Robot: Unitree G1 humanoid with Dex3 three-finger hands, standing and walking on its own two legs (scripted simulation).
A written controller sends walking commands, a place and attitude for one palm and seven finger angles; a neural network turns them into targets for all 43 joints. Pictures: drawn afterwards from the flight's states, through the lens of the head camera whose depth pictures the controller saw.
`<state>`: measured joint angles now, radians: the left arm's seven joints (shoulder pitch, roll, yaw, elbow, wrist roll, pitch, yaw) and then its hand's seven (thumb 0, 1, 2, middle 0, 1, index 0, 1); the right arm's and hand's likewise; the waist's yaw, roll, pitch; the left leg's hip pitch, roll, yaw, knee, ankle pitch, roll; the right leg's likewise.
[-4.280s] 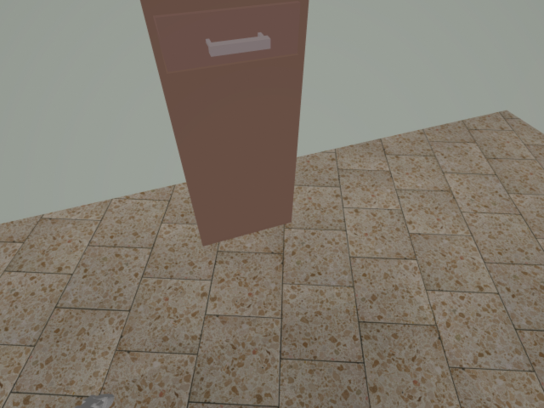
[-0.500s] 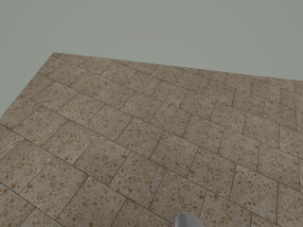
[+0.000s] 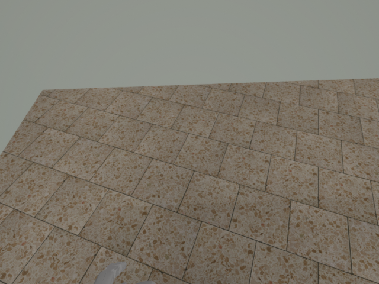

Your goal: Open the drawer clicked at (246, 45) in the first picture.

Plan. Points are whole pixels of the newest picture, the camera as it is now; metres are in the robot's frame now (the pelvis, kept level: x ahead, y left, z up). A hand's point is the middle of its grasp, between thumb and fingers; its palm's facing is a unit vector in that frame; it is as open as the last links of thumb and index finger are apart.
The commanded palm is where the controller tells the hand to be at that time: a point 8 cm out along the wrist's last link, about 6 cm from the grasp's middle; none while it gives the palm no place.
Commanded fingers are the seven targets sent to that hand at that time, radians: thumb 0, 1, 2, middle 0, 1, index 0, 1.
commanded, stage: turn to face it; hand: left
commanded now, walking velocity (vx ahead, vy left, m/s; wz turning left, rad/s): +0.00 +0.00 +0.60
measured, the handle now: out of the picture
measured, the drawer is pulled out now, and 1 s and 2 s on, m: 0.00 0.00 0.00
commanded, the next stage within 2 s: none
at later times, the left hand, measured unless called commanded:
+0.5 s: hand out of the picture +0.00 +0.26 -0.16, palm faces +0.32 -0.91 -0.27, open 7.4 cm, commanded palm none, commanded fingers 0.00 0.90 0.90 -0.20 -0.30 -0.20 -0.30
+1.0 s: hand out of the picture -0.09 +0.16 -0.15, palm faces +0.58 -0.77 -0.25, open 7.4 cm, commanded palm none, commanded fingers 0.00 0.90 0.90 -0.20 -0.30 -0.20 -0.30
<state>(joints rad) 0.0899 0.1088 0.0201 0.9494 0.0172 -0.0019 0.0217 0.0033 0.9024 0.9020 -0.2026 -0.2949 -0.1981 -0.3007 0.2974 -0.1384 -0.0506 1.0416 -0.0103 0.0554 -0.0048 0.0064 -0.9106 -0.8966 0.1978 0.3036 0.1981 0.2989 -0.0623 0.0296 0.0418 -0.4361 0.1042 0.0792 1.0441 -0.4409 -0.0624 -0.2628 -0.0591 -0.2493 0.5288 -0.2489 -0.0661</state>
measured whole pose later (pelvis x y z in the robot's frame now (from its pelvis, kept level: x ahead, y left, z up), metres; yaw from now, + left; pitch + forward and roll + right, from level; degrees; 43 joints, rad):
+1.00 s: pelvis -0.03 -0.03 +0.00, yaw +36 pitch +0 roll +1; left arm 0.25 0.18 0.03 0.90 0.02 0.02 0.02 0.01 0.91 0.90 -0.21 -0.30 -0.20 -0.30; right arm 0.16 -0.27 -0.10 0.94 -0.02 0.09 0.03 0.01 -0.91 -0.90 0.20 0.30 0.20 0.30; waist -0.01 0.01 0.09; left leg -0.46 0.05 0.03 1.00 -0.40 -0.09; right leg -0.19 -0.13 -0.24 0.52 -0.31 0.00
